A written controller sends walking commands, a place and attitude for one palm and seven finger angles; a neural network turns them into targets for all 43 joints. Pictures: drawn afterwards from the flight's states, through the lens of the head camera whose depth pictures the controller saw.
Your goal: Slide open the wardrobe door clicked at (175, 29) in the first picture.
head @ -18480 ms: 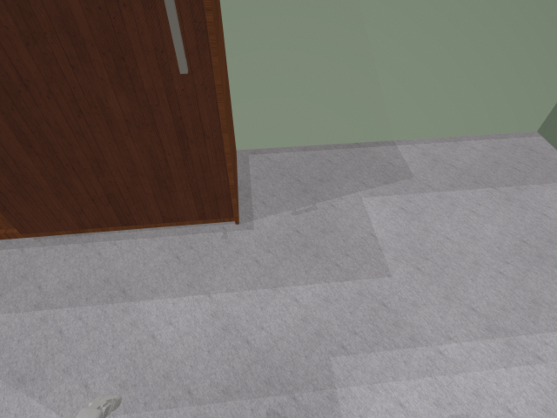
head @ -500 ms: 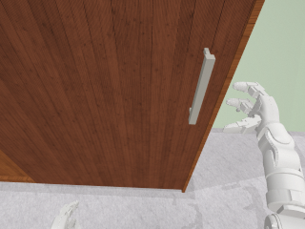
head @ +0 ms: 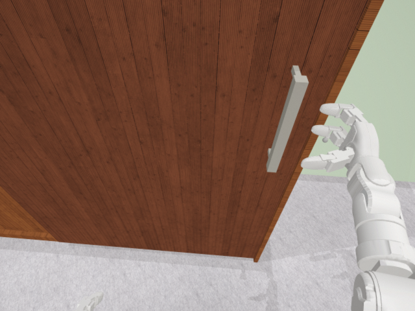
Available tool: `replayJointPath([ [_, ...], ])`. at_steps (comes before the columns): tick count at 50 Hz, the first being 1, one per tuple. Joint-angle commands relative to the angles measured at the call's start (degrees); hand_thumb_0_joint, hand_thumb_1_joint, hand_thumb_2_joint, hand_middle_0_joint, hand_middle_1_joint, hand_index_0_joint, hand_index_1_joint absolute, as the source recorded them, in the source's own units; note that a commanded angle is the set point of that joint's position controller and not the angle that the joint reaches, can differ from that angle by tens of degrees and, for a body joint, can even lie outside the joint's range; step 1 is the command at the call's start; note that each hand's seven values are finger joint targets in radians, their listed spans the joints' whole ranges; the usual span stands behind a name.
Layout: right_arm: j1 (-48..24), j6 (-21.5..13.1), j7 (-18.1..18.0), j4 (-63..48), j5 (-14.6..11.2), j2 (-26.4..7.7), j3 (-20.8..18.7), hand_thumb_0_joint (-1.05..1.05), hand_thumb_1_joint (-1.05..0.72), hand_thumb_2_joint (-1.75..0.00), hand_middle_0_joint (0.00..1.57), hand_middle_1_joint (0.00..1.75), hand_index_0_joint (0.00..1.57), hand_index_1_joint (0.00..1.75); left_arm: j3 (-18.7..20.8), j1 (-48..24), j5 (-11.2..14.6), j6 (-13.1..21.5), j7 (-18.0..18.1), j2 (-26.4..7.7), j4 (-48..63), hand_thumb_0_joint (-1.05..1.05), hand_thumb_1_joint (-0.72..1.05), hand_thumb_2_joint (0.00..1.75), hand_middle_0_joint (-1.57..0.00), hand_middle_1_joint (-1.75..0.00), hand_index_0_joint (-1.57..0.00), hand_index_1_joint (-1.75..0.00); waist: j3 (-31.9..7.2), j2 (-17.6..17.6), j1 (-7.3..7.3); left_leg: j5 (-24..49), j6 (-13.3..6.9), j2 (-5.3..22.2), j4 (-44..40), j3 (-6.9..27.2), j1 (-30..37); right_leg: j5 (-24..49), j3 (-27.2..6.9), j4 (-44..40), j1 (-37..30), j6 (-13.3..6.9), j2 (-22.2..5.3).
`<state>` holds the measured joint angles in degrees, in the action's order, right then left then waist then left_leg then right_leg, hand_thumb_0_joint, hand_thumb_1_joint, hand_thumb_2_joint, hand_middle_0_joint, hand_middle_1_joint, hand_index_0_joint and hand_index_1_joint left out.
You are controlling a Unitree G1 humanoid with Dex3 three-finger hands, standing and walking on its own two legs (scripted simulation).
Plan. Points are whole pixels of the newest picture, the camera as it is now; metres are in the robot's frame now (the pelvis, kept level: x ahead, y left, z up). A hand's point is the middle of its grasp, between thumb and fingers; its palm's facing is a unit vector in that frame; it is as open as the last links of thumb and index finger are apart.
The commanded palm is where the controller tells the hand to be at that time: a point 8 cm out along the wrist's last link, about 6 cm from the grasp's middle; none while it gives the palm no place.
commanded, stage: move the hooked fingers beside the handle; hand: right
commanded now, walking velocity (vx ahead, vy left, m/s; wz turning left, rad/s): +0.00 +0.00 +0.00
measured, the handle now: (282, 124) +0.47 -0.10 +0.13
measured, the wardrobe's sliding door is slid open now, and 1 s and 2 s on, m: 0.00 0.00 0.00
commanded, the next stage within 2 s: feel for the door with the fingertips in 0.82 s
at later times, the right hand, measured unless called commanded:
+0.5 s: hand (324, 140) +0.42 -0.17 +0.14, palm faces +0.02 +1.00 +0.01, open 13.9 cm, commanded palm +0.40 -0.22 +0.14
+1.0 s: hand (329, 147) +0.41 -0.18 +0.14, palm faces +0.03 +1.00 -0.01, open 14.0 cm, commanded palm +0.39 -0.21 +0.14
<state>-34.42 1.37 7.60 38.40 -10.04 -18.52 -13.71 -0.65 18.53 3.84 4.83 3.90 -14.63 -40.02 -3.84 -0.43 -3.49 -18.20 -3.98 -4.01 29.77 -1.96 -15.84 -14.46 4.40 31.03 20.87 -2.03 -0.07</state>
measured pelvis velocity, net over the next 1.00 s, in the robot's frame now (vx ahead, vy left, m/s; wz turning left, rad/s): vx -0.01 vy -0.01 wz -0.01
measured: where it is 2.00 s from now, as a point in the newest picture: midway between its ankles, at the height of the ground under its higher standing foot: outside the picture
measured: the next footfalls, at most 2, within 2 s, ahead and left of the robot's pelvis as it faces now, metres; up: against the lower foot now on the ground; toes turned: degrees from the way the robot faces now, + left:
none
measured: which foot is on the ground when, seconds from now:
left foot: down 0.00-1.00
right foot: down 0.00-1.00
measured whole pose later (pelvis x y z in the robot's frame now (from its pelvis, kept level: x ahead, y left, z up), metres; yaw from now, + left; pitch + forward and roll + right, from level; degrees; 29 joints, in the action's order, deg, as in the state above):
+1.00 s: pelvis -0.01 -0.01 +0.00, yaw +0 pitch +3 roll +1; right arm -34.0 -1.7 6.0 38.8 -10.1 -17.5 -10.6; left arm -0.7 17.5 4.2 5.7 3.7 -14.3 -39.4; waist -3.1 -0.6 -2.7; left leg -17.4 -3.4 -3.8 29.6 -2.3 -15.4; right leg -14.0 4.1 31.7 21.0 -2.8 0.1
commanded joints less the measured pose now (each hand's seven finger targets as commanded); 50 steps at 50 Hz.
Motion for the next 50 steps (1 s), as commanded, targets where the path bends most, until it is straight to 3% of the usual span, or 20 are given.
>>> replayJointPath([
  [1, -20.3, -5.2, 0.4, -15.4, -1.0, -12.1, -3.0, 0.0, 0.5, -0.3, 0.3, 1.2, 0.3, 1.2, 3.2, -1.2, 0.1, 2.2, 0.4, -8.2, 7.7, 0.0, 0.9, 0.9, -0.2, -0.3, -0.2, -0.3, -19.1, -0.6, 1.87, 29.8, 3.7, 3.1, -2.4, 4.0, 4.3, 18.8, -3.8, -0.4, -13.4, -0.5, -0.4],
  [2, -21.6, -5.4, 0.7, -17.6, -1.0, -12.3, -2.4, 0.0, 0.5, -0.3, 0.3, 1.2, 0.3, 1.2, 3.2, -1.9, 0.3, 2.2, 0.4, -8.1, 7.9, 0.0, 0.9, 0.9, -0.2, -0.3, -0.2, -0.3, -19.3, -1.7, 1.55, 30.0, 3.7, 3.1, -2.7, 4.1, 3.9, 18.9, -3.8, -0.5, -14.0, -0.6, -0.5],
  [3, -20.7, -5.2, 1.2, -17.6, -1.4, -9.6, -0.4, 0.0, 0.5, -0.3, 0.3, 1.2, 0.3, 1.2, 3.1, -2.2, 0.5, 2.3, 0.4, -7.8, 8.0, 0.0, 0.9, 0.9, -0.2, -0.3, -0.2, -0.3, -18.3, -1.3, 1.3, 29.4, 3.7, 2.9, -2.9, 4.0, 3.4, 18.4, -3.7, -0.6, -14.2, -0.6, -0.5],
  [6, -24.3, -4.7, 1.2, -16.9, -2.2, -10.8, -1.0, 0.0, 0.5, -0.3, 0.3, 1.2, 0.3, 1.2, 3.0, -2.3, 0.6, 2.3, 0.9, -8.3, 7.2, 0.0, 0.9, 0.9, -0.2, -0.3, -0.2, -0.3, -14.1, 1.8, -0.19, 25.4, 4.2, 2.8, -4.2, 4.0, 0.9, 14.5, -3.9, -0.8, -12.9, -0.9, -0.6],
  [7, -25.1, -4.6, 1.1, -16.7, -1.9, -12.2, -1.7, 0.0, 0.5, -0.3, 0.3, 1.2, 0.3, 1.2, 2.9, -2.6, 0.7, 2.2, 1.1, -8.3, 7.0, 0.0, 0.9, 0.9, -0.2, -0.3, -0.2, -0.3, -14.0, 0.7, 0.22, 23.4, 3.8, 2.7, -4.4, 3.9, 0.5, 13.5, -4.1, -1.3, -12.6, -0.8, -0.6],
  [10, -28.1, -4.4, 0.7, -13.7, -1.7, -10.2, 0.4, 0.0, 0.5, -0.3, 0.3, 1.2, 0.3, 1.2, 2.4, -3.2, 0.8, 2.4, 1.2, -7.9, 6.3, 0.0, 0.9, 0.9, -0.2, -0.3, -0.2, -0.3, -10.7, -0.1, -0.86, 16.7, 3.5, 2.6, -5.6, 3.9, -2.9, 9.4, -4.5, -1.6, -11.9, -0.8, -0.6],
  [12, -31.5, -4.8, 0.1, -12.9, -1.2, -11.2, 0.3, 0.0, 0.5, -0.3, 0.3, 1.2, 0.3, 1.2, 2.4, -3.0, 0.6, 2.6, 1.2, -8.1, 5.8, 0.0, 0.9, 0.9, -0.2, -0.3, -0.2, -0.3, -11.4, -1.7, -1.33, 15.1, 3.4, 2.8, -5.6, 4.4, -3.9, 8.5, -4.8, -1.2, -12.2, -0.8, -0.5],
  [14, -32.5, -5.1, 0.0, -9.2, -1.0, -8.5, 2.6, 0.0, 0.5, -0.3, 0.3, 1.2, 0.3, 1.2, 2.1, -2.8, 0.6, 2.7, 1.1, -7.8, 5.5, 0.0, 0.9, 0.9, -0.2, -0.3, -0.2, -0.3, -10.5, -1.6, -1.7, 12.3, 3.0, 2.6, -5.5, 3.6, -5.1, 7.0, -5.3, -1.5, -11.7, -0.6, -0.5],
  [15, -33.7, -5.4, -0.1, -7.7, -1.1, -9.3, 1.8, 0.0, 0.5, -0.3, 0.3, 1.2, 0.3, 1.2, 2.2, -2.4, 0.5, 2.9, 1.1, -7.9, 5.1, 0.0, 0.9, 0.9, -0.2, -0.3, -0.2, -0.3, -11.1, -1.3, -1.88, 11.5, 3.0, 2.5, -5.6, 3.6, -5.7, 6.6, -5.6, -1.2, -11.7, -0.6, -0.5],
  [17, -35.2, -6.2, -0.2, -6.0, -1.0, -12.3, -0.2, 0.0, 0.5, -0.3, 0.3, 1.2, 0.3, 1.2, 2.3, -1.8, 0.3, 3.0, 1.1, -8.5, 4.9, 0.0, 0.9, 0.9, -0.2, -0.3, -0.2, -0.3, -13.8, -0.4, -1.55, 11.6, 3.1, 2.8, -5.1, 4.0, -4.7, 6.6, -5.7, -1.0, -11.1, -0.6, -0.6],
  [19, -35.1, -7.2, -0.1, -3.9, -1.2, -11.4, -0.2, 0.0, 0.5, -0.3, 0.3, 1.2, 0.3, 1.2, 2.3, -1.5, 0.2, 3.3, 0.9, -8.2, 4.9, 0.0, 0.9, 0.9, -0.2, -0.3, -0.2, -0.3, -15.3, 0.6, -1.23, 12.2, 2.9, 2.7, -4.6, 3.8, -3.8, 7.1, -5.7, -1.0, -11.0, -0.5, -0.5],
  [22, -34.5, -8.8, -0.1, -4.0, -0.8, -11.7, -0.5, 0.0, 0.5, -0.3, 0.3, 1.2, 0.3, 1.2, 2.5, -0.5, 0.1, 3.6, 0.5, -8.4, 5.3, 0.0, 0.9, 0.9, -0.2, -0.3, -0.2, -0.3, -18.5, -0.9, -0.62, 14.8, 2.7, 2.4, -3.3, 3.3, -2.9, 10.0, -5.9, -0.7, -12.3, -0.4, -0.6],
  [23, -33.2, -9.0, 0.0, -4.6, -0.6, -10.0, 0.7, 0.0, 0.5, -0.3, 0.3, 1.2, 0.3, 1.2, 2.5, -0.5, 0.1, 3.6, 0.2, -8.1, 5.6, 0.0, 0.9, 0.9, -0.2, -0.3, -0.2, -0.3, -19.5, -2.3, -0.31, 16.1, 2.6, 2.3, -3.0, 3.3, -2.8, 11.6, -5.8, -0.5, -13.6, -0.3, -0.7],
  [31, -28.5, -9.4, -0.3, -8.2, -0.9, -9.8, -0.1, 0.0, 0.5, -0.3, 0.3, 1.2, 0.3, 1.2, 3.0, -0.2, 0.3, 3.4, -0.1, -8.4, 6.5, 0.0, 0.9, 0.9, -0.2, -0.3, -0.2, -0.3, -16.7, 1.1, 0.32, 19.0, 2.7, 1.8, -3.3, 2.8, -1.1, 13.9, -5.3, -0.8, -12.9, -0.6, -0.9],
  [35, -27.9, -8.7, -0.9, -11.5, -0.8, -7.3, 2.0, 0.0, 0.5, -0.3, 0.3, 1.2, 0.3, 1.2, 2.9, -0.9, 0.4, 3.5, -0.4, -7.9, 6.3, 0.0, 0.9, 0.9, -0.2, -0.3, -0.2, -0.3, -14.7, -2.2, 0.23, 17.8, 2.5, 1.5, -3.7, 2.3, -3.3, 14.2, -5.4, -1.2, -14.5, -0.3, -1.1],
  [36, -25.5, -8.2, -1.3, -10.6, -0.7, -9.0, 0.1, 0.0, 0.5, -0.3, 0.3, 1.2, 0.3, 1.2, 3.1, -0.7, 0.3, 3.4, -0.2, -8.2, 6.3, 0.0, 0.9, 0.9, -0.2, -0.3, -0.2, -0.3, -14.3, 0.1, 0.7, 18.2, 2.7, 1.6, -4.0, 2.6, -2.3, 14.4, -5.2, -1.0, -13.9, -0.5, -1.1],
  [41, -24.4, -6.3, -1.9, -10.1, -0.6, -12.2, -2.7, 0.0, 0.5, -0.3, 0.3, 1.2, 0.3, 1.2, 2.7, -1.3, 0.3, 2.5, 0.3, -8.4, 6.5, 0.0, 0.9, 0.9, -0.2, -0.3, -0.2, -0.3, -12.9, 2.3, 1.08, 16.9, 2.8, 1.9, -4.7, 2.8, -0.6, 11.5, -4.8, -2.3, -11.3, -0.6, -1.0],
  [47, -28.0, -7.7, -1.0, -14.9, -0.5, -8.0, 2.1, 0.0, 0.5, -0.3, 0.3, 1.2, 0.3, 1.2, 2.7, -2.8, 0.5, 3.0, 0.4, -7.5, 7.2, 0.0, 0.9, 0.9, -0.2, -0.3, -0.2, -0.3, -16.0, -3.5, 0.18, 17.7, 2.6, 1.9, -4.3, 3.1, -1.9, 13.6, -4.8, -1.4, -15.4, -0.4, -0.9],
  [49, -28.5, -7.5, -0.3, -13.5, -1.1, -3.9, 5.3, 0.0, 0.5, -0.3, 0.3, 1.2, 0.3, 1.2, 2.7, -2.8, 0.6, 3.4, 0.3, -7.3, 6.6, 0.0, 0.9, 0.9, -0.2, -0.3, -0.2, -0.3, -14.9, -2.7, -0.86, 16.6, 2.6, 1.6, -4.4, 2.5, -4.2, 13.5, -5.4, -1.1, -16.7, -0.2, -1.2],
  [50, -29.5, -7.0, -0.3, -12.5, -1.3, -4.8, 4.8, 0.0, 0.5, -0.3, 0.3, 1.2, 0.3, 1.2, 2.7, -2.5, 0.7, 3.4, 0.3, -7.7, 6.2, 0.0, 0.9, 0.9, -0.2, -0.3, -0.2, -0.3, -14.5, -1.8, -1.17, 15.2, 2.6, 1.6, -4.6, 2.4, -4.9, 12.0, -5.8, -1.1, -16.0, -0.2, -1.1],
])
